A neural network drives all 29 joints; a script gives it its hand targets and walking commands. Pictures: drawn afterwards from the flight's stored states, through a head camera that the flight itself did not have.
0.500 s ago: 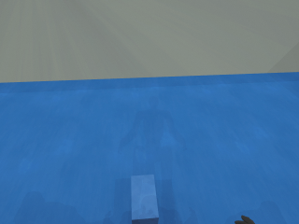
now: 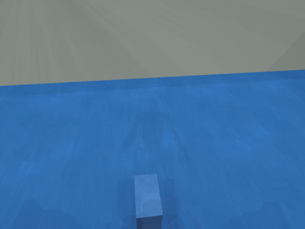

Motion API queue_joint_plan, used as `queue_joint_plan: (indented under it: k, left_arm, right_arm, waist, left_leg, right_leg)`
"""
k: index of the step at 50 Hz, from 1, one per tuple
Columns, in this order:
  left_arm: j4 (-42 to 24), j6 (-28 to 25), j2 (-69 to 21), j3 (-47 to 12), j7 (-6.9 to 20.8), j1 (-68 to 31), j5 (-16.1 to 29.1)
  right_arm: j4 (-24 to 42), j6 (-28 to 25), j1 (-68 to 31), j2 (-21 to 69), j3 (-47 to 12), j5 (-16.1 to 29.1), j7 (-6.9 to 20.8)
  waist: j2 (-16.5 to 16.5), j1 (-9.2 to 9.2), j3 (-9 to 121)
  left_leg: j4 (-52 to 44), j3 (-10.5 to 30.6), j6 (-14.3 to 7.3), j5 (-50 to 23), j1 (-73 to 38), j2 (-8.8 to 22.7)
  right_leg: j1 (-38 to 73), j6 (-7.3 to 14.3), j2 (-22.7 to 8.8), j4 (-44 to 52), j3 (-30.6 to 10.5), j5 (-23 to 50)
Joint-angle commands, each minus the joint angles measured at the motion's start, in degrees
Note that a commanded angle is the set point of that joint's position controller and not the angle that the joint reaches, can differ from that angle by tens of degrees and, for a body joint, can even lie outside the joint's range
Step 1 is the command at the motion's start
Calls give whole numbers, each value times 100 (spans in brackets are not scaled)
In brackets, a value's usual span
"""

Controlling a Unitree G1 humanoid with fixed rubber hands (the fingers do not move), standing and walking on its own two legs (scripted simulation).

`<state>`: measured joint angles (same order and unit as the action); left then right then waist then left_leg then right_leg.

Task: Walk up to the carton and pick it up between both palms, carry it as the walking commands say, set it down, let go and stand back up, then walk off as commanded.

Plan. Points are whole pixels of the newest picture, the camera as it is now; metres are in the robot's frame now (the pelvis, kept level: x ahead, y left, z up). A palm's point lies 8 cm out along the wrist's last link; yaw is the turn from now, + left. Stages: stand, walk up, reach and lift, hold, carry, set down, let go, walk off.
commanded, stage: stand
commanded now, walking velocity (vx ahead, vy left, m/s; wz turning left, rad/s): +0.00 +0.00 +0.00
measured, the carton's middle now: (147, 202) +0.52 +0.03 -0.66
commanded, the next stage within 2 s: walk off in 1.12 s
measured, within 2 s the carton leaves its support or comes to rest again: neither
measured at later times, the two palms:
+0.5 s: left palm out of the picture +0.03 +0.29 -0.12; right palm out of the picture +0.04 -0.28 -0.11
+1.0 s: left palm out of the picture +0.03 +0.28 -0.11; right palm out of the picture +0.03 -0.29 -0.11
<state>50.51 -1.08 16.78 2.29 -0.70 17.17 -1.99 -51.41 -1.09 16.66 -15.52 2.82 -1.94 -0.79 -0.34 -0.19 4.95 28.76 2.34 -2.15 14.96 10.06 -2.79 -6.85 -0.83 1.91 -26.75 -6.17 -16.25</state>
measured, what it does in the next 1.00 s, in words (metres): stands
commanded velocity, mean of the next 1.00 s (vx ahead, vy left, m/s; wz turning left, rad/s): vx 0.00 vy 0.00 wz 0.00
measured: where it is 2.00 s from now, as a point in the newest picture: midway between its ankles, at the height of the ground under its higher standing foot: outside the picture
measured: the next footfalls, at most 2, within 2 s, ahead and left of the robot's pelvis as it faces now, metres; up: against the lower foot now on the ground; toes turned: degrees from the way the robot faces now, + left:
none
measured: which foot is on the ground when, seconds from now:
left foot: down 0.00-1.00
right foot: down 0.00-1.00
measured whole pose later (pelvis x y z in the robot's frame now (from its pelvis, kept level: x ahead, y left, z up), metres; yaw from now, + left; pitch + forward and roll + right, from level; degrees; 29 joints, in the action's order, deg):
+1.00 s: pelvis -0.03 +0.00 +0.01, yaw -1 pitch -5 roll +0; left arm 60.8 -1.1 18.4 0.0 -0.6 12.0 -1.3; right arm -62.1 -0.5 10.6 -18.3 1.8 -0.6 -0.1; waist 0.2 0.2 -0.4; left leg 23.5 1.9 -1.8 9.9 8.7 -2.5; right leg -6.4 -0.9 1.8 -23.1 -6.7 -11.8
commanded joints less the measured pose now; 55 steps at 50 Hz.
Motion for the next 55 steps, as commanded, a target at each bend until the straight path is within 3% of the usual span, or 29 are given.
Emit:
queue_joint_plan:
  k: [1, 2, 9, 11, 12, 15, 17, 19, 23, 24, 25, 27, 29, 31, 32, 36, 38, 39, 40, 41, 43, 44, 47, 48, 50, 51, 52, 54, 55]
  left_arm:
    - [-486, -159, 1076, 232, -45, -335, 9]
    - [-446, -155, 1050, 219, -45, -397, -2]
    - [-247, -181, 1145, 191, -38, -389, 18]
    - [-198, -173, 1133, 169, -42, -372, 26]
    - [-142, -177, 1180, 135, -37, -401, 5]
    - [-76, -158, 1225, 137, -60, -453, 43]
    - [-29, -170, 1149, 113, -64, -503, 46]
    - [51, -145, 1211, 108, -45, -440, 84]
    - [153, -140, 1262, 77, -41, -454, 57]
    - [228, -148, 1231, 85, -51, -460, 25]
    - [219, -133, 1267, 60, -32, -503, 11]
    - [268, -109, 1271, 53, -30, -538, 78]
    - [313, -130, 1255, 37, -24, -477, 82]
    - [416, -155, 1356, 18, -48, -510, 52]
    - [412, -141, 1300, 37, -40, -486, 63]
    - [468, -155, 1331, 40, -46, -585, 82]
    - [493, -148, 1287, 5, -41, -677, 62]
    - [519, -150, 1337, 4, -49, -588, 79]
    - [564, -127, 1428, -10, -48, -689, 83]
    - [552, -132, 1428, 28, -33, -656, 122]
    - [562, -114, 1390, -9, -32, -697, 89]
    - [616, -97, 1337, 1, -24, -742, 78]
    - [639, -104, 1290, -14, -39, -760, 91]
    - [640, -116, 1342, -19, -29, -762, 76]
    - [670, -123, 1367, -8, -34, -790, 79]
    - [703, -125, 1453, 6, -29, -836, 79]
    - [686, -103, 1413, 3, -40, -886, 62]
    - [710, -102, 1371, -25, -39, -896, 94]
    - [714, -131, 1312, -47, -29, -908, 92]
  right_arm:
    - [477, -147, -511, -1244, 309, 8, -67]
    - [490, -170, -596, -1223, 314, -6, -62]
    - [231, -160, -632, -1246, 282, 16, -44]
    - [164, -148, -597, -1217, 280, 50, -32]
    - [106, -152, -582, -1213, 257, 60, -54]
    - [34, -157, -691, -1321, 267, 90, -21]
    - [-9, -153, -706, -1308, 256, 59, -25]
    - [-78, -142, -659, -1361, 238, 81, -34]
    - [-147, -137, -793, -1392, 240, 100, -21]
    - [-186, -121, -840, -1406, 206, 108, -16]
    - [-217, -118, -834, -1388, 219, 111, -20]
    - [-265, -111, -769, -1405, 197, 100, -18]
    - [-327, -92, -776, -1438, 178, 105, -16]
    - [-365, -87, -887, -1377, 169, 110, 3]
    - [-334, -99, -913, -1354, 166, 113, -9]
    - [-427, -103, -887, -1478, 163, 127, 12]
    - [-521, -94, -856, -1437, 145, 144, 3]
    - [-542, -85, -846, -1468, 157, 107, 3]
    - [-538, -75, -887, -1406, 143, 141, 8]
    - [-580, -68, -901, -1378, 111, 133, -3]
    - [-602, -67, -939, -1441, 120, 152, 6]
    - [-550, -77, -891, -1425, 132, 147, 9]
    - [-622, -71, -965, -1478, 126, 143, 11]
    - [-645, -65, -1042, -1501, 122, 152, 22]
    - [-616, -68, -1029, -1434, 117, 147, 17]
    - [-674, -65, -952, -1479, 112, 145, 19]
    - [-701, -69, -1024, -1480, 131, 141, 19]
    - [-716, -70, -1019, -1431, 87, 167, 14]
    - [-704, -70, -924, -1372, 91, 144, 21]
  waist:
    - [53, 31, -749]
    - [35, -37, -743]
    - [85, -1, -852]
    - [116, 22, -807]
    - [-52, 40, -866]
    - [158, 31, -897]
    - [23, 1, -773]
    - [111, 5, -828]
    - [183, -15, -853]
    - [241, -26, -886]
    - [27, 25, -824]
    - [208, 53, -901]
    - [152, 5, -930]
    - [-51, 19, -1124]
    - [86, -7, -903]
    - [69, 23, -742]
    - [-144, 57, -802]
    - [131, 15, -894]
    - [123, 92, -1075]
    - [33, 29, -883]
    - [194, 31, -955]
    - [-22, 96, -838]
    - [156, 19, -759]
    - [75, -18, -816]
    - [-51, 52, -820]
    - [40, 105, -815]
    - [-88, 57, -851]
    - [121, 79, -889]
    - [-93, 107, -813]
  left_leg:
    - [-955, 921, -28, 12, 351, 709]
    - [-926, 1024, -72, 53, 349, 760]
    - [-1003, 941, -82, 277, 408, 720]
    - [-926, 847, -34, 86, 265, 700]
    - [-984, 899, -52, 73, 284, 708]
    - [-1044, 935, -90, -27, 278, 695]
    - [-1061, 924, -59, -18, 212, 690]
    - [-1082, 970, -92, -107, 210, 773]
    - [-1336, 1079, -67, 532, 311, 805]
    - [-1224, 1010, -74, 366, 304, 772]
    - [-1209, 930, -45, 353, 222, 738]
    - [-1308, 1054, -53, 548, 245, 809]
    - [-1332, 995, -72, 751, 344, 812]
    - [-1299, 1005, -70, 500, 300, 811]
    - [-1199, 957, -85, 410, 235, 816]
    - [-1135, 879, -73, 42, -16, 786]
    - [-1132, 902, -103, -160, -136, 784]
    - [-1166, 890, -78, -55, -47, 794]
    - [-1168, 875, -55, -18, 33, 774]
    - [-1225, 909, -49, 193, 81, 799]
    - [-1255, 924, -59, 282, 127, 799]
    - [-1269, 935, -49, 291, 83, 812]
    - [-1341, 976, -82, 341, 73, 842]
    - [-1283, 909, -57, 200, 72, 781]
    - [-1201, 904, -51, 69, -39, 807]
    - [-1249, 867, -21, -12, -29, 772]
    - [-1202, 830, -42, -30, -48, 799]
    - [-1158, 789, -67, -183, -64, 809]
    - [-1112, 793, -42, -224, -105, 794]
  right_leg:
    - [-616, 242, -373, 566, -385, 294]
    - [-638, 256, -404, 579, -391, 200]
    - [-681, 303, -468, 648, -532, 100]
    - [-684, 301, -461, 711, -516, 173]
    - [-711, 292, -462, 687, -502, 133]
    - [-637, 318, -509, 693, -556, 289]
    - [-566, 291, -479, 649, -535, 331]
    - [-570, 302, -493, 675, -533, 334]
    - [-560, 285, -428, 621, -471, 209]
    - [-556, 309, -470, 689, -524, 184]
    - [-533, 294, -470, 751, -497, 186]
    - [-630, 273, -437, 717, -529, 129]
    - [-585, 292, -435, 758, -497, 23]
    - [-747, 300, -485, 790, -562, 27]
    - [-606, 309, -536, 859, -608, 76]
    - [-559, 340, -573, 890, -640, 232]
    - [-592, 301, -557, 900, -619, 258]
    - [-589, 301, -567, 921, -649, 184]
    - [-675, 288, -563, 952, -657, 109]
    - [-543, 293, -548, 937, -631, 121]
    - [-543, 321, -575, 962, -667, 68]
    - [-499, 293, -557, 922, -593, 23]
    - [-417, 310, -527, 870, -556, 155]
    - [-473, 309, -567, 926, -603, 210]
    - [-508, 303, -558, 990, -601, 226]
    - [-513, 290, -576, 963, -600, 265]
    - [-494, 311, -586, 998, -606, 217]
    - [-567, 308, -640, 1039, -659, 193]
    - [-501, 285, -601, 1031, -639, 169]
